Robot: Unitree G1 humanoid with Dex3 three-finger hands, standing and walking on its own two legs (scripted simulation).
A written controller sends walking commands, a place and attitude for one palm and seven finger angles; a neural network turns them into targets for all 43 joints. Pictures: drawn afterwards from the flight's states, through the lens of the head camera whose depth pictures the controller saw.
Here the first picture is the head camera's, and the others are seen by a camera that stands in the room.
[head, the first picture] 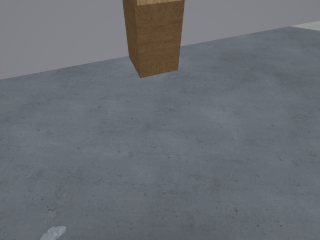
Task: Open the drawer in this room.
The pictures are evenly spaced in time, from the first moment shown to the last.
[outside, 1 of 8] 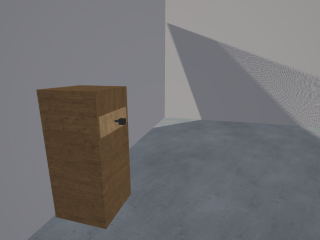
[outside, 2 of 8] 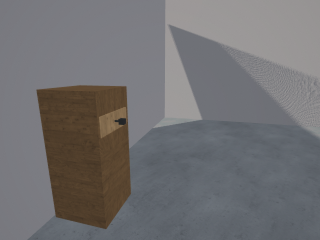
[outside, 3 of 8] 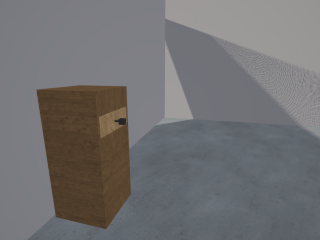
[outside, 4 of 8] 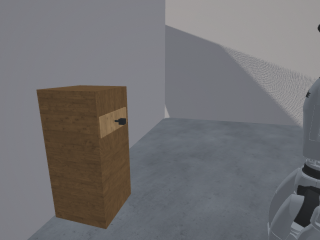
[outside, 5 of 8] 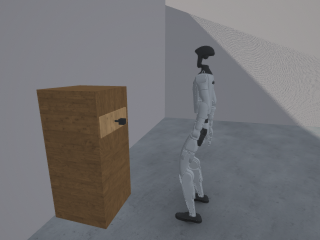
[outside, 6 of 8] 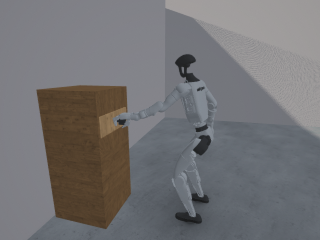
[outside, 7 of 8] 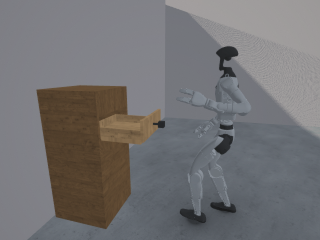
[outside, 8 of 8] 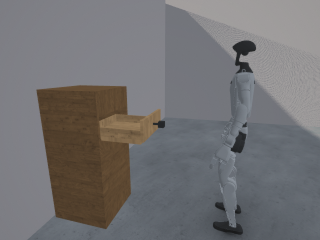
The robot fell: no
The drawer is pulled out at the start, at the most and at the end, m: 0.00 0.30 0.30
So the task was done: yes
